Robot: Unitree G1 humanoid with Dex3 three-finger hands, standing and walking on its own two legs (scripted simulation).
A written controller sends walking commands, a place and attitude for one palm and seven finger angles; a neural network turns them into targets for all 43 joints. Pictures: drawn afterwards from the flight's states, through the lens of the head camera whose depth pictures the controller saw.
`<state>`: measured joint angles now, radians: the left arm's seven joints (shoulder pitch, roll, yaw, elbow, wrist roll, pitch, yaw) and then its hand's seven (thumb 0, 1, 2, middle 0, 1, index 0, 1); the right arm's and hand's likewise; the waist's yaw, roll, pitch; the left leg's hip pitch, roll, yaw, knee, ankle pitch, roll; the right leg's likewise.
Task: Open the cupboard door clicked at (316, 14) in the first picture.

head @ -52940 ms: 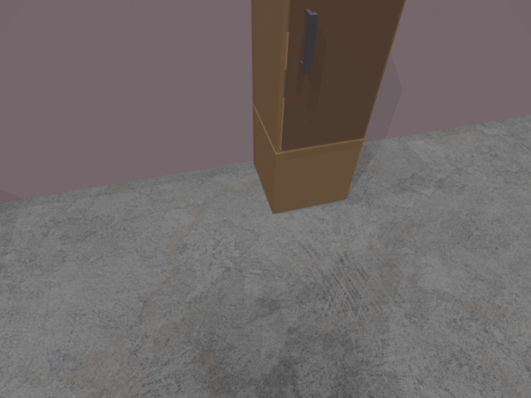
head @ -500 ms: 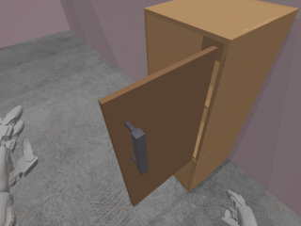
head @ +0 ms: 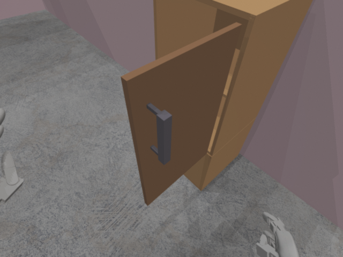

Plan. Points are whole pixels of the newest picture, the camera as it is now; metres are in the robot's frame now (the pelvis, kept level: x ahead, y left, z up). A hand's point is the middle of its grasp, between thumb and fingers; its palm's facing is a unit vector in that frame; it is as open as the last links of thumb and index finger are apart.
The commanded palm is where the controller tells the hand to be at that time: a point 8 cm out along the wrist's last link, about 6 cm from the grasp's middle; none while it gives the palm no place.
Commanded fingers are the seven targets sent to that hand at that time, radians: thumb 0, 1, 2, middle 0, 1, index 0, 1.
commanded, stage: step back with the hand held close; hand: left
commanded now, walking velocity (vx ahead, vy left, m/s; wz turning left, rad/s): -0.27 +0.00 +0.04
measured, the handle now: (158, 135) +0.37 +0.06 +0.09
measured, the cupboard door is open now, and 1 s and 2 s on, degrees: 91 91 91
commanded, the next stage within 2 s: stop stepping back and stand still in 0.46 s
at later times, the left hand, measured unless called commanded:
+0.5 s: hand out of the picture +0.10 +0.29 +0.18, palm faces +0.52 -0.75 -0.41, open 7.4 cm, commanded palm +0.03 +0.31 +0.18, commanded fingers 0.00 0.90 0.90 -0.20 -0.30 -0.20 -0.30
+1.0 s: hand out of the picture +0.04 +0.23 +0.16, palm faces +0.36 -0.82 -0.43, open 7.4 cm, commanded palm -0.03 +0.27 +0.18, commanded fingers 0.00 0.90 0.90 -0.20 -0.30 -0.20 -0.30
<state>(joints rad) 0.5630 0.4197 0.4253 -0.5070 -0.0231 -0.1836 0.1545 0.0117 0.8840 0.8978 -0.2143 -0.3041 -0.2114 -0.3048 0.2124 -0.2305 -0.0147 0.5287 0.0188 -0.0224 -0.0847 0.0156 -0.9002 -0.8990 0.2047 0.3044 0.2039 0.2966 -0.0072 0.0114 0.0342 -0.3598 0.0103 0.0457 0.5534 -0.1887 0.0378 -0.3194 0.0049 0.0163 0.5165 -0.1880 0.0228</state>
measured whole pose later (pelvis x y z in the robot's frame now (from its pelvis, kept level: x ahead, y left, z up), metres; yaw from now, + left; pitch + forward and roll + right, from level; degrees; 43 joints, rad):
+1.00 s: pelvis -0.19 -0.02 +0.00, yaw -3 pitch -1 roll +0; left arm 0.52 0.40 0.41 -0.43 -0.04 -0.17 0.16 0.01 0.88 0.90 -0.21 -0.30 -0.21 -0.30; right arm 0.26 -0.24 -0.02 0.63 0.00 -0.10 -0.08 0.02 -0.90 -0.90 0.20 0.30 0.20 0.30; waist -0.06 -0.01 -0.03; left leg -0.36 -0.02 0.04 0.52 -0.16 0.03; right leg -0.14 0.01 -0.03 0.55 -0.40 -0.02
